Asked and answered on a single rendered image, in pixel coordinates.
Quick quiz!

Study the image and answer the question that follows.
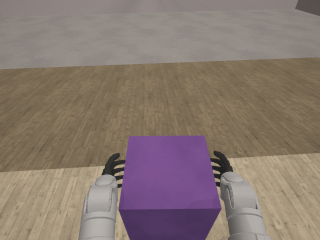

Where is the carton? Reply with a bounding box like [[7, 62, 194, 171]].
[[118, 135, 222, 240]]

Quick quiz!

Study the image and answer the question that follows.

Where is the right robot forearm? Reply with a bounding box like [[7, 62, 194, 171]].
[[220, 171, 272, 240]]

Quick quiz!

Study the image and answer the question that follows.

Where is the left robot forearm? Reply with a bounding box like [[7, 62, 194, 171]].
[[78, 174, 118, 240]]

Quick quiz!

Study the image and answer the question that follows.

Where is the robot right hand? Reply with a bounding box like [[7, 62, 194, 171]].
[[210, 151, 234, 187]]

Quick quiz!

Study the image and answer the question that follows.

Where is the robot left hand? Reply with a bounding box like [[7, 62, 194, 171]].
[[102, 153, 126, 188]]

